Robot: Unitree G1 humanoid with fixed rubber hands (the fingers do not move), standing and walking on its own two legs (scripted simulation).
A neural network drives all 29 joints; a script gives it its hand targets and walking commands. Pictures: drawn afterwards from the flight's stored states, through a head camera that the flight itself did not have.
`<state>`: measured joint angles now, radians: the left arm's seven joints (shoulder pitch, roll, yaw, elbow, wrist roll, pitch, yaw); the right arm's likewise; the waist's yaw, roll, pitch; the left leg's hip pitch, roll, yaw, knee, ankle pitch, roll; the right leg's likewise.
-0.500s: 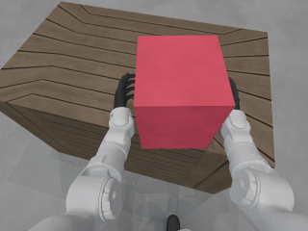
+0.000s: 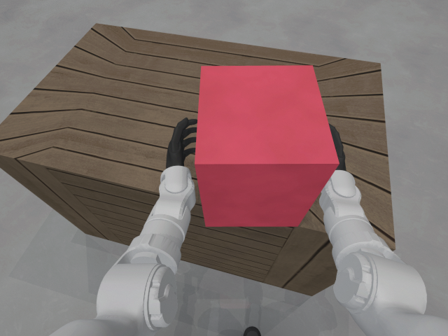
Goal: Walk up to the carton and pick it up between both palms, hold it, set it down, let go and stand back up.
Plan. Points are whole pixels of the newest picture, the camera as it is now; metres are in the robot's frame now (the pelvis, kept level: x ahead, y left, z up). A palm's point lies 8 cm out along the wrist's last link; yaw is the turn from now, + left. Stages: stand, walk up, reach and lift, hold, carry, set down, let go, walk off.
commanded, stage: reach and lift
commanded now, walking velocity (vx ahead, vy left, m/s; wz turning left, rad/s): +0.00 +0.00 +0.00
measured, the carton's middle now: (254, 153) +0.44 -0.04 +0.03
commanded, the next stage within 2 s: none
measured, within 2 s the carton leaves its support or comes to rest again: neither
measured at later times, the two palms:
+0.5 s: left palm (177, 159) +0.40 +0.10 +0.08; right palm (342, 162) +0.40 -0.19 +0.07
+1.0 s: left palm (156, 145) +0.38 +0.12 +0.15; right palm (347, 150) +0.38 -0.17 +0.13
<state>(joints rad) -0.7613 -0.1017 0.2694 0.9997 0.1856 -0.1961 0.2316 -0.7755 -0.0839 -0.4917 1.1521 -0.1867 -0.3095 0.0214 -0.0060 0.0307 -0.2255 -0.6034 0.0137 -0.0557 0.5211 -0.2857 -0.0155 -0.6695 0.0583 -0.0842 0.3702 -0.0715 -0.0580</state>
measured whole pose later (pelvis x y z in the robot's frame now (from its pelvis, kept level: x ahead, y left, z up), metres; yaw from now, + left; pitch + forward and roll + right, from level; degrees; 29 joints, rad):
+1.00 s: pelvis -0.03 +0.00 +0.00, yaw +1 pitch +9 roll -1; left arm -0.82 -0.09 0.28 0.87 0.18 0.19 0.21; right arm -0.80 -0.09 -0.38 0.98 -0.19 0.08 -0.01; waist -0.01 0.03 -0.23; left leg -0.41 0.00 -0.06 0.52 -0.27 -0.02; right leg -0.48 0.04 -0.08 0.38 -0.06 -0.06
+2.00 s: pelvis -0.05 +0.03 +0.01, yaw +2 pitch +1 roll -2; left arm -0.83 -0.05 0.30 0.58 0.18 0.50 0.14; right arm -0.81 -0.02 -0.33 0.73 -0.16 0.34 -0.06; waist -0.01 0.03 -0.12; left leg -0.29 -0.02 -0.07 0.52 -0.25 -0.01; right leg -0.30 0.02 -0.10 0.27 0.00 -0.03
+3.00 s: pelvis -0.05 +0.03 +0.01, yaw +2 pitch -1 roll -2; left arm -0.83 -0.05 0.29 0.45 0.18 0.62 0.13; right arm -0.81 -0.01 -0.32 0.65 -0.11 0.40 -0.07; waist -0.01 0.03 -0.12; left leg -0.25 -0.02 -0.07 0.52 -0.25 0.00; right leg -0.26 0.02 -0.10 0.27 0.00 -0.03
